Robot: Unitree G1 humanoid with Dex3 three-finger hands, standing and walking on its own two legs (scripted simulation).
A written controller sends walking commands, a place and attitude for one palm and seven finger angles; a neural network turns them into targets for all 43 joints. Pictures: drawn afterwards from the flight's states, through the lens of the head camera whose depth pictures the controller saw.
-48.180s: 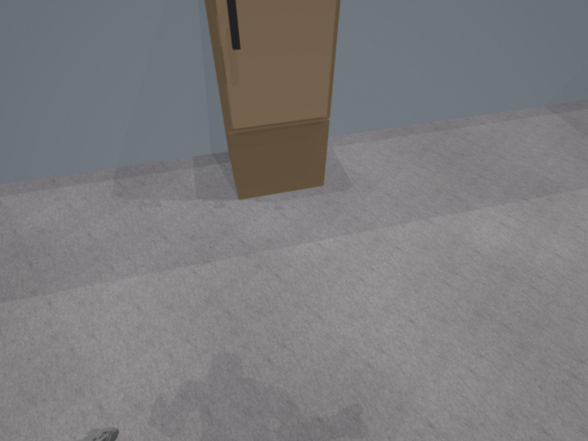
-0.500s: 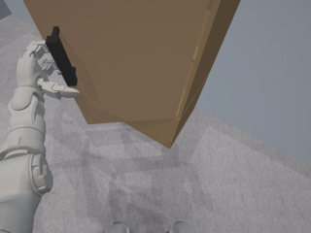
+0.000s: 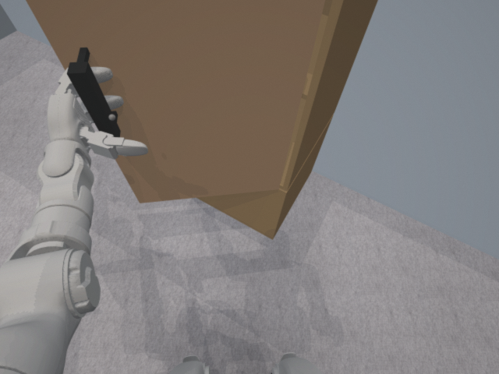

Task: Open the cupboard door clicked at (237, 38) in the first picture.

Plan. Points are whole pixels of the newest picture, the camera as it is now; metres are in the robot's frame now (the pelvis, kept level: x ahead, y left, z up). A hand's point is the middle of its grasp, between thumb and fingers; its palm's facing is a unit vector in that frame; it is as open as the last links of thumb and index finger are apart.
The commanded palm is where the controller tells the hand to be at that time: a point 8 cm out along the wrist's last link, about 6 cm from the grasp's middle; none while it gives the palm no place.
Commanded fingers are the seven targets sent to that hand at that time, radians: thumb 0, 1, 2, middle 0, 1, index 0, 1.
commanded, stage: slide the fingers in behind the handle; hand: left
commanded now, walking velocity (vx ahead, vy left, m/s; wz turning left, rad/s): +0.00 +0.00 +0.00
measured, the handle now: (99, 97) +0.54 +0.22 +0.10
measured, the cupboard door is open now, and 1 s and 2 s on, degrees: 38 39 66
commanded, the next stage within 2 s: close the thumb around the handle in 0.26 s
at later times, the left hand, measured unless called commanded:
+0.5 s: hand (109, 120) +0.49 +0.19 +0.11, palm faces +0.10 -0.99 +0.01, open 13.7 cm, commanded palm +0.45 +0.23 +0.11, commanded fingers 0.00 -0.05 0.49 -0.33 -1.25 -0.33 -1.25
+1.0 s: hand (108, 122) +0.48 +0.19 +0.11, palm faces +0.11 -0.99 +0.00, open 6.1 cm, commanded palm +0.45 +0.23 +0.11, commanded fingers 0.00 0.90 0.90 -0.40 -1.35 -0.40 -1.35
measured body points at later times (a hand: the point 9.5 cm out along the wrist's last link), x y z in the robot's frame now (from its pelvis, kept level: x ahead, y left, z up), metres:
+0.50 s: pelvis +0.01 +0.00 +0.00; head +0.09 +0.00 +0.45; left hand +0.47 +0.24 +0.11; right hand +0.03 -0.27 -0.11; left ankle +0.00 +0.11 -0.70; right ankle -0.01 -0.13 -0.70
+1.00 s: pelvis +0.00 +0.00 +0.00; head +0.08 +0.00 +0.44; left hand +0.47 +0.24 +0.11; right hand +0.02 -0.27 -0.12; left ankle +0.00 +0.11 -0.70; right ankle -0.01 -0.13 -0.70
